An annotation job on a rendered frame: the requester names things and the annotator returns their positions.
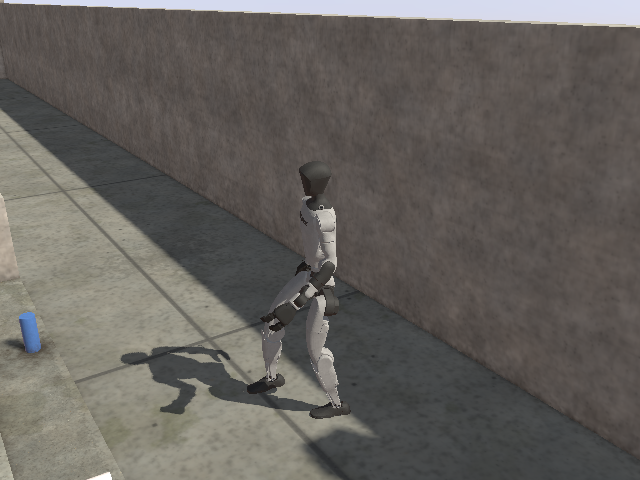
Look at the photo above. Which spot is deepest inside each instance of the left robot shin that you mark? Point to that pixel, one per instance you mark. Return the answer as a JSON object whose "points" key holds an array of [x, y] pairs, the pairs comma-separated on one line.
{"points": [[327, 378]]}

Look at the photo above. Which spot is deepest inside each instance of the robot left upper arm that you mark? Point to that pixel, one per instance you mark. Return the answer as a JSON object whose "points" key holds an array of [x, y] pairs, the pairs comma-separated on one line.
{"points": [[326, 227]]}

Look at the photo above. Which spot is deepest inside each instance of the robot left forearm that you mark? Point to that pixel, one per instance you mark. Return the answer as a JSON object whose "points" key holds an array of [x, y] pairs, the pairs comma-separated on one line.
{"points": [[318, 280]]}

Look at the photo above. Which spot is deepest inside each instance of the right robot thigh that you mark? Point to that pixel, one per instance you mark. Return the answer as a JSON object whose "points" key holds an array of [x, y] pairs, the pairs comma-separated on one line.
{"points": [[289, 290]]}

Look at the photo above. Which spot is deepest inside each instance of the right robot hand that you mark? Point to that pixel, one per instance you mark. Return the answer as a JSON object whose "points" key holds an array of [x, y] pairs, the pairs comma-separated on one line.
{"points": [[303, 267]]}

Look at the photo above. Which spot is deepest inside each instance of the left robot hand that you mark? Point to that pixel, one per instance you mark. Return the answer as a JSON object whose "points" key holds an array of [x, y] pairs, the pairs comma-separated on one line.
{"points": [[284, 313]]}

